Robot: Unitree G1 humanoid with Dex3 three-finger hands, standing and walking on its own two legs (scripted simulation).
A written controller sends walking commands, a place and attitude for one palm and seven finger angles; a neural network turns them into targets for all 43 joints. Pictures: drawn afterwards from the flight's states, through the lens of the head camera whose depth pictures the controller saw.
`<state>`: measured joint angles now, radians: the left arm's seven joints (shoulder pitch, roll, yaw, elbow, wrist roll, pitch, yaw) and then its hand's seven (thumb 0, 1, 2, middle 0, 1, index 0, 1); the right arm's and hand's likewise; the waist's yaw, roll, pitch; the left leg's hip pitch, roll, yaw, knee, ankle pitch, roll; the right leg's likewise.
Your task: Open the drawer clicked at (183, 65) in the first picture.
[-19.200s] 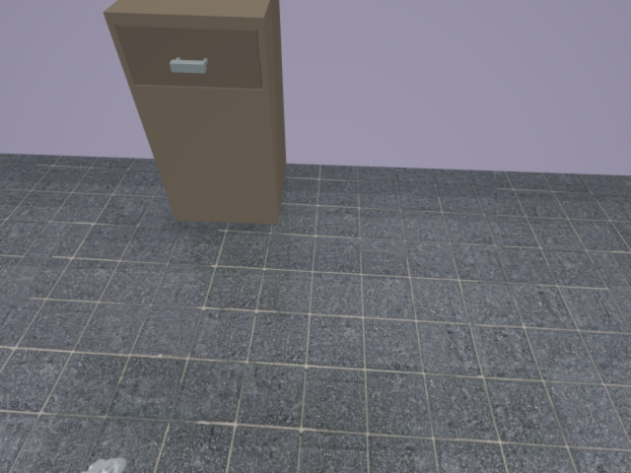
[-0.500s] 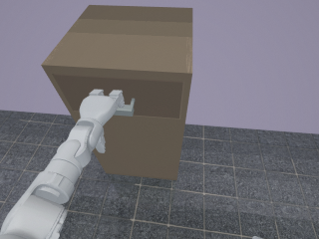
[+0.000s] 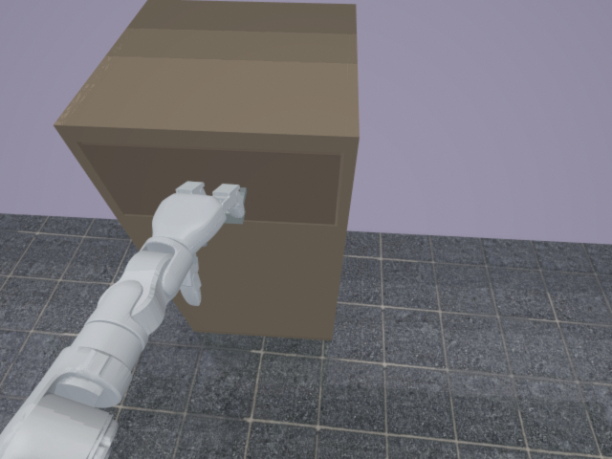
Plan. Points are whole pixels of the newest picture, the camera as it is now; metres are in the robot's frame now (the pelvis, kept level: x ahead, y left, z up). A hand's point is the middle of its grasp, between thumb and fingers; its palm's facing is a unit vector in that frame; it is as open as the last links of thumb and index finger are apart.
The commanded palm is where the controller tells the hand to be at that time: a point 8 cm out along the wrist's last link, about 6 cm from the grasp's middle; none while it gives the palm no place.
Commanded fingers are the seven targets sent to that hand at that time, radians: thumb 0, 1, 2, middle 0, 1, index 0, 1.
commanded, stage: re-aim the fingers above the handle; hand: left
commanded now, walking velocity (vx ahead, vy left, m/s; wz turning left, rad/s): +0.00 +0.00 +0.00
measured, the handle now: (216, 201) +0.52 +0.17 -0.02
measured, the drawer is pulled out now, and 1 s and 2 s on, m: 0.00 0.00 0.00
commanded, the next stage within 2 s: lower the fingers behind the handle in 0.06 s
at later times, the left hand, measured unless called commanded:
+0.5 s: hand (199, 250) +0.40 +0.17 +0.01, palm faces -0.18 -0.08 -0.98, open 13.8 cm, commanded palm +0.41 +0.20 +0.08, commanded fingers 0.00 -0.50 0.30 -0.30 -1.20 -0.30 -1.20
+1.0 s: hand (182, 235) +0.43 +0.21 +0.00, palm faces -0.10 -0.04 -0.99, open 14.1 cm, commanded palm +0.41 +0.19 +0.04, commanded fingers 0.00 -0.50 0.30 -0.30 -1.20 -0.30 -1.20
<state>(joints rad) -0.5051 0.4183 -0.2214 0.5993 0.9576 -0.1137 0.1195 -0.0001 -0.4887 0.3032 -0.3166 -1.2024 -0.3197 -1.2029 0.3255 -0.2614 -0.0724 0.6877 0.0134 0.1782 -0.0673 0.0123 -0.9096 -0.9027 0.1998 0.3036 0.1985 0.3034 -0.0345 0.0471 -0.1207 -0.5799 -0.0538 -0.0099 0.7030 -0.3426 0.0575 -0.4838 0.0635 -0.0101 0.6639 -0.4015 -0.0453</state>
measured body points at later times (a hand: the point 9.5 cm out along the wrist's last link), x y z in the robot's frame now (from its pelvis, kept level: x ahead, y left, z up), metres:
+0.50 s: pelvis -0.01 +0.00 -0.01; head +0.05 +0.00 +0.44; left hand +0.41 +0.17 +0.07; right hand +0.06 -0.28 -0.13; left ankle -0.01 +0.08 -0.72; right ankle -0.05 -0.10 -0.72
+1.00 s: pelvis -0.01 +0.00 -0.02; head +0.05 +0.00 +0.43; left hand +0.43 +0.21 +0.06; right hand +0.01 -0.27 -0.14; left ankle -0.01 +0.08 -0.72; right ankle -0.05 -0.10 -0.72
